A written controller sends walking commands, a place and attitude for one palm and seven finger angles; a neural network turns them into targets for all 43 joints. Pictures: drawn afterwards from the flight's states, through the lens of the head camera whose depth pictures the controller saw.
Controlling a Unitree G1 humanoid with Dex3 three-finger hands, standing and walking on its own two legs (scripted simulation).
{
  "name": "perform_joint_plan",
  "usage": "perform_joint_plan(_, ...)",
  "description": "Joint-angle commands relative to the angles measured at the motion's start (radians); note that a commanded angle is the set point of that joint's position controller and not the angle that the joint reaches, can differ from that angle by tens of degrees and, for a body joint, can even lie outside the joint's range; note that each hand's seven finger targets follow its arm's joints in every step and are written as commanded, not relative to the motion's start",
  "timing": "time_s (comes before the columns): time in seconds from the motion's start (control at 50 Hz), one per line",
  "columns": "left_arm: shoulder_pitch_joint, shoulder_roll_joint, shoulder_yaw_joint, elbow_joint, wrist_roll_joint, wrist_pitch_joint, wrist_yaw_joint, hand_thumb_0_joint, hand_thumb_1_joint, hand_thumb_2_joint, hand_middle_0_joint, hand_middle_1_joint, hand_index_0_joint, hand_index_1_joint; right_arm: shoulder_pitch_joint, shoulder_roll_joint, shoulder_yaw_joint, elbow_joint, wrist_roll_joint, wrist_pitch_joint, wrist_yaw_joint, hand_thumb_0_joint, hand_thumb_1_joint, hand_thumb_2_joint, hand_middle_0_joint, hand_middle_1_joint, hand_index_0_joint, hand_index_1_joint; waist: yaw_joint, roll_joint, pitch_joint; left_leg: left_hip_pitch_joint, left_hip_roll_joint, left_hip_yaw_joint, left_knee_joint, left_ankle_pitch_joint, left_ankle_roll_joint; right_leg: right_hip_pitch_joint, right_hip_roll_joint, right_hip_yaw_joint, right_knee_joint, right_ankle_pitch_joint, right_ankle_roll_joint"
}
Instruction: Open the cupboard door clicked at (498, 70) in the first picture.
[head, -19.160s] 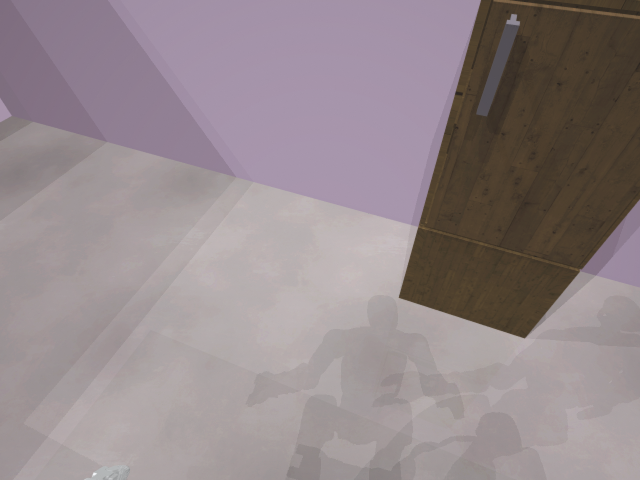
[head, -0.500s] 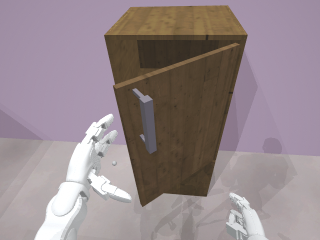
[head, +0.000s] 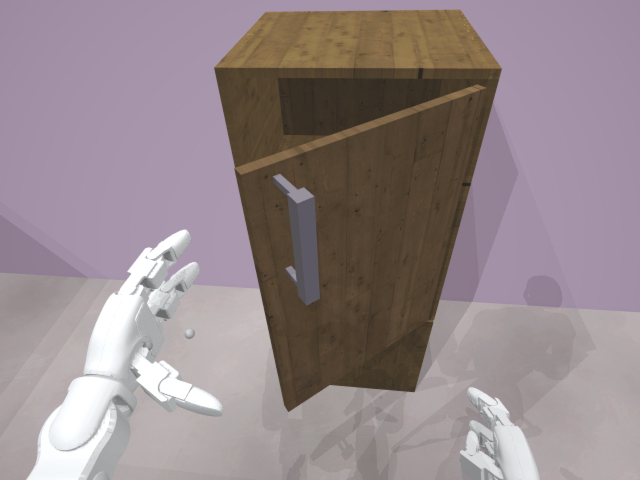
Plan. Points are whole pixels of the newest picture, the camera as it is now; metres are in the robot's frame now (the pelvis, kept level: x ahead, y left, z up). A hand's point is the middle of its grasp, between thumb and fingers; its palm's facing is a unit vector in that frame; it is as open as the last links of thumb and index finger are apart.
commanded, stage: draw the hand back to the body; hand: left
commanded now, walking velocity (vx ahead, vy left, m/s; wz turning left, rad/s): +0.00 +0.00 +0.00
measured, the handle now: (296, 242) +0.36 +0.07 +0.15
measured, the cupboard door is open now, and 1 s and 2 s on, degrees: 40 40 40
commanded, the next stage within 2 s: step back with the hand held close in 1.22 s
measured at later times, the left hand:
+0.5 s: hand (118, 342) +0.20 +0.23 +0.15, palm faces +0.34 -0.88 -0.33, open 13.2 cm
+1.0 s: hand (75, 328) +0.21 +0.28 +0.15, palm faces +0.45 -0.81 -0.38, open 7.8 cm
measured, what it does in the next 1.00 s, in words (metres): stands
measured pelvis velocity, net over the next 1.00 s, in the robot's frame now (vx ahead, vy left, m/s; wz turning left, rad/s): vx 0.02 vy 0.02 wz -0.02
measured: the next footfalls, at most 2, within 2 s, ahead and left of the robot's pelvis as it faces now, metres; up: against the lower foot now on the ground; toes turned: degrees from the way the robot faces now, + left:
none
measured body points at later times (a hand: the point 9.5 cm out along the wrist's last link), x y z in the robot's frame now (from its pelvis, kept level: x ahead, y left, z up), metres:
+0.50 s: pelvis +0.00 +0.01 +0.01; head -0.02 -0.01 +0.46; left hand +0.18 +0.27 +0.17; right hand +0.18 -0.20 -0.08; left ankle +0.00 +0.13 -0.73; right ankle -0.02 -0.09 -0.73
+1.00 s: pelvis +0.02 +0.02 +0.01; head +0.00 +0.00 +0.46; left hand +0.18 +0.32 +0.18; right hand +0.21 -0.20 -0.07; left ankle +0.00 +0.13 -0.73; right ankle -0.02 -0.09 -0.73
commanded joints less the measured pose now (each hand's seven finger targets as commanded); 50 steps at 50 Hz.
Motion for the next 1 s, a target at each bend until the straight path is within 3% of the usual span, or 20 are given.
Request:
perform_joint_plan(0.0,-0.142,0.116,0.087,-0.233,-0.028,-0.071,-0.029,0.000,-0.500,0.300,-0.150,-0.300,-0.150,-0.300,-0.166,-0.088,-0.037,-0.178,0.003,-0.076,-0.011,0.000,-0.900,-0.900,0.200,0.300,0.200,0.300,0.004,-0.067,-0.067,0.041,-0.041,-0.006,-0.056,0.201,0.044,-0.049,0.000,0.024,-0.089,0.251,0.029)
perform_joint_plan(0.02,-0.135,0.150,0.118,-0.223,-0.028,-0.068,-0.026,0.000,-0.500,0.300,-0.150,-0.300,-0.150,-0.300,-0.163,-0.095,-0.040,-0.169,0.001,-0.076,-0.012,0.000,-0.900,-0.900,0.200,0.300,0.200,0.300,0.008,-0.063,-0.060,0.036,-0.040,-0.007,-0.056,0.194,0.043,-0.047,0.000,0.027,-0.094,0.235,0.026)
perform_joint_plan(0.04,-0.153,0.127,0.105,-0.229,-0.034,-0.066,-0.031,0.000,-0.465,0.315,-0.151,-0.300,-0.151,-0.300,-0.174,-0.087,-0.035,-0.176,0.003,-0.079,-0.014,0.000,-0.900,-0.900,0.200,0.300,0.200,0.300,0.006,-0.054,-0.056,0.038,-0.043,-0.008,-0.060,0.187,0.044,-0.056,-0.001,0.028,-0.097,0.224,0.028)
perform_joint_plan(0.12,-0.162,0.177,0.162,-0.218,-0.049,-0.065,-0.042,0.000,-0.325,0.375,-0.156,-0.300,-0.156,-0.300,-0.174,-0.097,-0.038,-0.164,0.005,-0.087,-0.022,0.000,-0.900,-0.900,0.200,0.300,0.200,0.300,0.007,-0.046,-0.050,0.038,-0.041,-0.010,-0.058,0.160,0.043,-0.061,-0.001,0.036,-0.116,0.173,0.027)
perform_joint_plan(0.14,-0.213,0.249,0.132,-0.345,0.099,-0.176,0.092,0.000,-0.290,0.390,-0.158,-0.300,-0.158,-0.300,-0.178,-0.071,-0.036,-0.161,-0.024,-0.089,-0.028,0.000,-0.900,-0.900,0.200,0.300,0.200,0.300,0.008,-0.014,0.009,0.018,-0.046,-0.007,-0.084,0.147,0.043,-0.066,-0.017,0.068,-0.165,0.151,0.027)
perform_joint_plan(0.16,-0.066,0.189,0.130,-0.215,0.111,-0.200,0.147,0.000,-0.255,0.405,-0.159,-0.300,-0.159,-0.300,-0.157,-0.067,-0.036,-0.138,-0.036,-0.086,-0.030,0.000,-0.900,-0.900,0.200,0.300,0.200,0.300,0.003,-0.046,0.064,0.008,-0.038,-0.004,-0.090,0.124,0.037,-0.089,-0.020,0.059,-0.179,0.114,0.025)
perform_joint_plan(0.18,-0.033,0.148,0.086,-0.207,0.132,-0.221,0.172,0.000,-0.220,0.420,-0.160,-0.300,-0.160,-0.300,-0.152,-0.068,-0.037,-0.132,-0.038,-0.076,-0.022,0.000,-0.900,-0.900,0.200,0.300,0.200,0.300,0.000,-0.021,0.058,0.023,-0.034,-0.003,-0.106,0.125,0.037,-0.078,-0.020,0.058,-0.180,0.111,0.024)
perform_joint_plan(0.22,-0.025,0.188,0.107,-0.231,0.154,-0.264,0.208,0.000,-0.150,0.450,-0.162,-0.300,-0.162,-0.300,-0.149,-0.080,-0.048,-0.123,-0.044,-0.066,-0.015,0.000,-0.900,-0.900,0.200,0.300,0.200,0.300,0.002,-0.043,0.019,0.051,-0.026,-0.001,-0.119,0.142,0.038,-0.038,-0.019,0.058,-0.187,0.125,0.022)
perform_joint_plan(0.3,-0.037,0.187,0.112,-0.219,0.182,-0.315,0.246,0.000,-0.010,0.510,-0.168,-0.300,-0.168,-0.300,-0.152,-0.075,-0.056,-0.113,-0.048,-0.051,-0.014,0.000,-0.900,-0.900,0.200,0.300,0.200,0.300,-0.005,-0.010,0.003,0.081,-0.027,0.007,-0.150,0.146,0.041,-0.008,-0.022,0.060,-0.205,0.116,0.022)
perform_joint_plan(0.34,-0.015,0.206,0.138,-0.196,0.187,-0.330,0.256,0.000,0.060,0.540,-0.170,-0.300,-0.170,-0.300,-0.157,-0.080,-0.062,-0.105,-0.049,-0.043,-0.018,0.000,-0.900,-0.900,0.200,0.300,0.200,0.300,-0.001,-0.047,-0.003,0.091,-0.021,0.004,-0.160,0.161,0.042,0.011,-0.021,0.059,-0.210,0.129,0.023)
perform_joint_plan(0.42,-0.010,0.236,0.170,-0.192,0.197,-0.352,0.268,0.000,0.200,0.600,-0.175,-0.300,-0.175,-0.300,-0.164,-0.085,-0.069,-0.089,-0.048,-0.034,-0.019,0.000,-0.900,-0.900,0.200,0.300,0.200,0.300,0.004,-0.004,-0.009,0.107,-0.020,0.003,-0.173,0.182,0.038,0.032,-0.019,0.059,-0.217,0.144,0.019)
perform_joint_plan(0.5,0.042,0.239,0.201,-0.187,0.193,-0.363,0.272,0.000,0.340,0.660,-0.180,-0.300,-0.180,-0.300,-0.160,-0.083,-0.074,-0.089,-0.048,-0.027,-0.017,0.000,-0.900,-0.900,0.200,0.300,0.200,0.300,0.013,-0.024,-0.030,0.108,-0.019,0.002,-0.176,0.241,0.038,0.065,-0.017,0.052,-0.197,0.211,0.019)
perform_joint_plan(0.62,0.084,0.276,0.263,-0.146,0.191,-0.361,0.273,0.000,0.550,0.750,-0.187,-0.300,-0.187,-0.300,-0.158,-0.090,-0.086,-0.086,-0.043,-0.012,-0.014,0.000,-0.900,-0.900,0.200,0.300,0.200,0.300,0.018,-0.045,-0.005,0.103,-0.014,0.009,-0.174,0.288,0.035,0.070,-0.011,0.052,-0.196,0.261,0.020)
perform_joint_plan(0.64,0.079,0.265,0.258,-0.160,0.187,-0.361,0.271,0.000,0.585,0.765,-0.189,-0.300,-0.189,-0.300,-0.158,-0.088,-0.084,-0.090,-0.042,-0.008,-0.013,0.000,-0.900,-0.900,0.200,0.300,0.200,0.300,0.016,-0.019,-0.004,0.102,-0.014,0.008,-0.176,0.290,0.034,0.069,-0.013,0.053,-0.193,0.265,0.019)
perform_joint_plan(0.68,0.079,0.270,0.275,-0.147,0.185,-0.358,0.271,0.000,0.655,0.795,-0.191,-0.300,-0.191,-0.300,-0.153,-0.087,-0.087,-0.087,-0.041,-0.003,-0.013,0.000,-0.900,-0.900,0.200,0.300,0.200,0.300,0.015,-0.034,0.000,0.102,-0.013,0.010,-0.175,0.297,0.034,0.066,-0.011,0.052,-0.196,0.270,0.020)
perform_joint_plan(0.72,0.072,0.304,0.306,-0.146,0.186,-0.357,0.274,0.000,0.725,0.825,-0.194,-0.300,-0.194,-0.300,-0.159,-0.092,-0.090,-0.084,-0.039,-0.002,-0.015,0.000,-0.900,-0.900,0.200,0.300,0.200,0.300,0.019,-0.009,0.001,0.111,-0.012,0.016,-0.166,0.310,0.035,0.063,-0.011,0.058,-0.201,0.287,0.019)
perform_joint_plan(0.74,0.061,0.283,0.292,-0.162,0.184,-0.358,0.272,0.000,0.760,0.840,-0.195,-0.300,-0.195,-0.300,-0.154,-0.088,-0.089,-0.087,-0.039,-0.001,-0.013,0.000,-0.900,-0.900,0.200,0.300,0.200,0.300,0.013,0.005,-0.012,0.117,-0.013,0.012,-0.171,0.310,0.032,0.068,-0.012,0.055,-0.197,0.281,0.020)
perform_joint_plan(0.82,0.066,0.323,0.339,-0.146,0.182,-0.352,0.277,0.000,0.900,0.900,-0.200,-0.300,-0.200,-0.300,-0.150,-0.095,-0.094,-0.081,-0.039,0.001,-0.015,0.000,-0.900,-0.900,0.200,0.300,0.200,0.300,0.018,0.002,-0.016,0.123,-0.012,0.016,-0.164,0.333,0.032,0.074,-0.010,0.057,-0.200,0.306,0.019)
perform_joint_plan(0.88,0.060,0.277,0.293,-0.152,0.182,-0.347,0.273,0.000,0.900,0.900,-0.200,-0.300,-0.200,-0.300,-0.150,-0.094,-0.093,-0.086,-0.040,0.001,-0.012,0.000,-0.900,-0.900,0.200,0.300,0.200,0.300,0.010,0.000,-0.016,0.127,-0.013,0.014,-0.166,0.351,0.034,0.069,-0.010,0.052,-0.195,0.315,0.022)
perform_joint_plan(0.98,0.045,0.288,0.296,-0.175,0.186,-0.342,0.277,0.000,0.900,0.900,-0.200,-0.300,-0.200,-0.300,-0.148,-0.098,-0.093,-0.087,-0.042,0.000,-0.010,0.000,-0.900,-0.900,0.200,0.300,0.200,0.300,0.010,0.004,-0.034,0.133,-0.013,0.010,-0.166,0.368,0.032,0.080,-0.009,0.049,-0.190,0.326,0.022)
